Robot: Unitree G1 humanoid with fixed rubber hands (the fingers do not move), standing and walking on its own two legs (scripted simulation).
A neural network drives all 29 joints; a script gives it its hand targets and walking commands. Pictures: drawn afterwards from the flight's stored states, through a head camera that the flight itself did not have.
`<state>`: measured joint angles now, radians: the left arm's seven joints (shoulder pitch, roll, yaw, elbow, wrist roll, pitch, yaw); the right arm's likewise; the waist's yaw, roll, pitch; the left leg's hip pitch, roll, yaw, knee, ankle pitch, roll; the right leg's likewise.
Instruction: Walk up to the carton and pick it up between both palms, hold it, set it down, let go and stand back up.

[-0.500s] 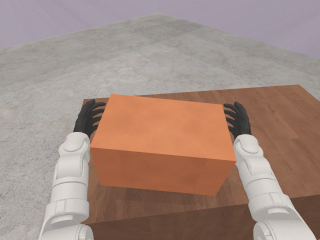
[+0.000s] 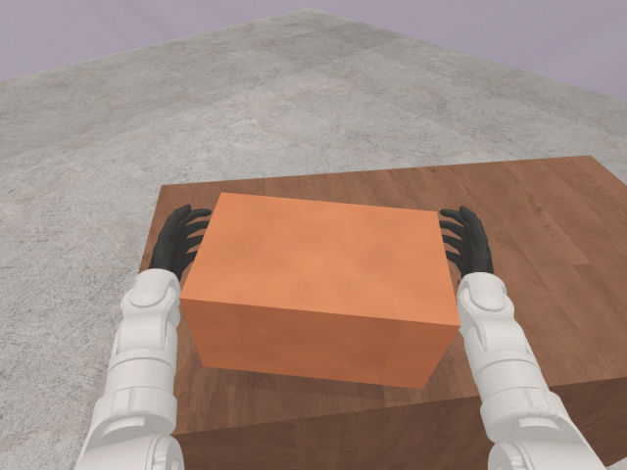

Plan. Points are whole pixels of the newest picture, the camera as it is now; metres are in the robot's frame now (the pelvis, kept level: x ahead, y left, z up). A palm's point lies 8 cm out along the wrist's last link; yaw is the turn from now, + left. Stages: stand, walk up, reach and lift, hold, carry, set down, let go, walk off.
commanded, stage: set down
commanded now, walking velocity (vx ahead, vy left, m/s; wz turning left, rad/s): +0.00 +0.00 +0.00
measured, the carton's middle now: (320, 288) +0.37 +0.00 +0.05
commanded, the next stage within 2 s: none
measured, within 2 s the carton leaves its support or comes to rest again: rests again in 1.40 s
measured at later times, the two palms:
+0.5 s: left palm (177, 275) +0.38 +0.20 +0.08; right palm (471, 284) +0.35 -0.20 +0.07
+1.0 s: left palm (186, 288) +0.38 +0.19 +0.05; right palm (468, 304) +0.34 -0.20 +0.04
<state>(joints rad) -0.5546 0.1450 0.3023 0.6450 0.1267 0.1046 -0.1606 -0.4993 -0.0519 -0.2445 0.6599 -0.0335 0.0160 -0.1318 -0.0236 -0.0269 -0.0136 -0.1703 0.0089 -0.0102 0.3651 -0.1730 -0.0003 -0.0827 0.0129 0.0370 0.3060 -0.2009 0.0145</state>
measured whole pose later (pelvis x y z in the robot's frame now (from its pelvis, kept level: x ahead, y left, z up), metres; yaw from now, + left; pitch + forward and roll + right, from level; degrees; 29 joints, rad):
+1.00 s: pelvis +0.01 +0.00 +0.00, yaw +0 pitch +2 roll -1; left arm -0.58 0.15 0.33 0.93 0.16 -0.16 -0.18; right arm -0.42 0.01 -0.36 0.77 -0.20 -0.20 -0.13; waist -0.02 -0.03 0.01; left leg -0.22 0.01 -0.01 0.36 -0.18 0.00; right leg -0.13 0.01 0.04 0.31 -0.20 0.01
